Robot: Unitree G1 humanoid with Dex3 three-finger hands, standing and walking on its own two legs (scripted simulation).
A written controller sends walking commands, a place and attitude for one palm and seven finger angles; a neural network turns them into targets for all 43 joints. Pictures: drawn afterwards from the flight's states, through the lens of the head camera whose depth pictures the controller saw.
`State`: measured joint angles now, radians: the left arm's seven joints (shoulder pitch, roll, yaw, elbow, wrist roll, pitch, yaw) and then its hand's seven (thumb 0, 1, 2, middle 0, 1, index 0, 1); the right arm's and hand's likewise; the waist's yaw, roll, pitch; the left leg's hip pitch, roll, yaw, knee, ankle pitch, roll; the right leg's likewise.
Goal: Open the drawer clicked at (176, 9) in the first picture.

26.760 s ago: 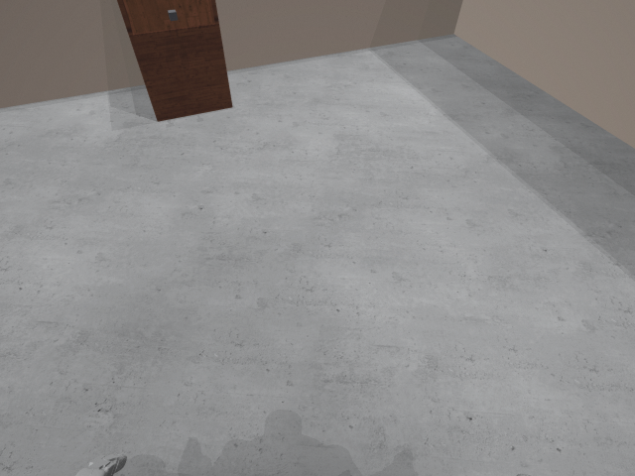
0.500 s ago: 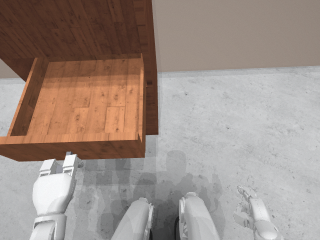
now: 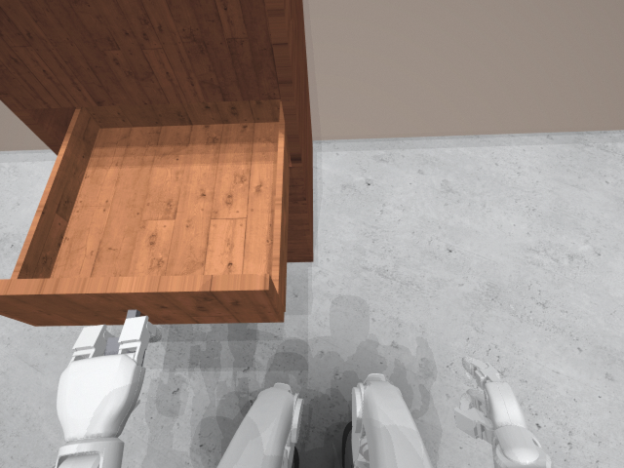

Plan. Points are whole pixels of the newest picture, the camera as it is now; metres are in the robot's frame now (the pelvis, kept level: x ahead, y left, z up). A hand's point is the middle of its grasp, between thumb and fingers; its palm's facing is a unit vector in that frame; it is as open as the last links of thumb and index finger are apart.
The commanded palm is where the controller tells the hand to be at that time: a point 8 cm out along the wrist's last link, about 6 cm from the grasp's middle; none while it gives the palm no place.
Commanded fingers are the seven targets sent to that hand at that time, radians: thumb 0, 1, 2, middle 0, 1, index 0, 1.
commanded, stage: pull the drawer open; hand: left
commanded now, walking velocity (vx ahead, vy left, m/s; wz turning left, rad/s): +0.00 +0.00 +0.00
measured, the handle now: (128, 339) +0.26 +0.27 -0.05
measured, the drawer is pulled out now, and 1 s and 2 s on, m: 0.30 0.30 0.30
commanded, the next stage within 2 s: open the thumb to release the handle in 0.10 s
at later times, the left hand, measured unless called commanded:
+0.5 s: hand (127, 389) +0.21 +0.26 -0.06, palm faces -0.04 -0.01 -1.00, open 8.3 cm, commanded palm +0.18 +0.26 -0.02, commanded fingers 0.00 -0.22 0.42 -0.32 -1.23 -0.32 -1.23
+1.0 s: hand (126, 382) +0.21 +0.27 -0.07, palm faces -0.04 -0.03 -1.00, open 13.8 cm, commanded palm +0.20 +0.27 -0.01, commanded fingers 0.00 -0.50 0.30 -0.30 -1.20 -0.30 -1.20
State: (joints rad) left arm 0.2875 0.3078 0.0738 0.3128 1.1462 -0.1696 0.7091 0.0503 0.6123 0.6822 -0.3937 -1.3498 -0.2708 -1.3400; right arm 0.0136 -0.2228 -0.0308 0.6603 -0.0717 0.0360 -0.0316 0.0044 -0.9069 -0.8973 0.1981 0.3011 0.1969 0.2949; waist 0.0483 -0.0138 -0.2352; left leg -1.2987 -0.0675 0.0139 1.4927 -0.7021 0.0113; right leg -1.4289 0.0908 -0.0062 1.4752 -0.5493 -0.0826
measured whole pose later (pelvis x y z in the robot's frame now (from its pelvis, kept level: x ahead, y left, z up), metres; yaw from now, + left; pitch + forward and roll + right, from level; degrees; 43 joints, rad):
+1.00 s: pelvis -0.02 +0.00 +0.00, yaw +1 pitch +28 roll +2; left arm 0.17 0.31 0.03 0.40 1.13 -0.11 0.71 0.00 -0.48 0.31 -0.32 -1.20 -0.32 -1.20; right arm 0.04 -0.24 -0.04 0.70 -0.06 0.00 -0.06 0.00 -0.91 -0.90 0.20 0.30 0.20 0.29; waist 0.05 0.00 -0.23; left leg -1.31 -0.08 0.00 1.50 -0.67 0.01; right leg -1.43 0.08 -0.02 1.47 -0.52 -0.08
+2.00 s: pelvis +0.01 +0.00 +0.06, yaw +0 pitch +22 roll +2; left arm 0.27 0.31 -0.01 0.32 1.11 -0.05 0.67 0.00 -0.49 0.31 -0.32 -1.20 -0.34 -1.21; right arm 0.05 -0.23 -0.03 0.66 -0.05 0.03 -0.06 0.00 -0.91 -0.90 0.20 0.30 0.20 0.30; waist 0.05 0.02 -0.22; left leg -1.02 -0.07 -0.02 1.25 -0.62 0.01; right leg -1.13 0.08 -0.01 1.24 -0.49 -0.08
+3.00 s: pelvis +0.03 +0.01 +0.11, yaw -1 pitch +15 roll +1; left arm 0.36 0.32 -0.03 0.18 1.06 0.01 0.56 0.00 -0.49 0.31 -0.32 -1.20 -0.32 -1.20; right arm 0.11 -0.24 -0.02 0.61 -0.02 0.05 -0.04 0.01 -0.91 -0.90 0.20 0.30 0.20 0.29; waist 0.05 0.03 -0.18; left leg -0.70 -0.06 -0.02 0.97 -0.54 0.03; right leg -0.82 0.09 0.02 0.97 -0.42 -0.06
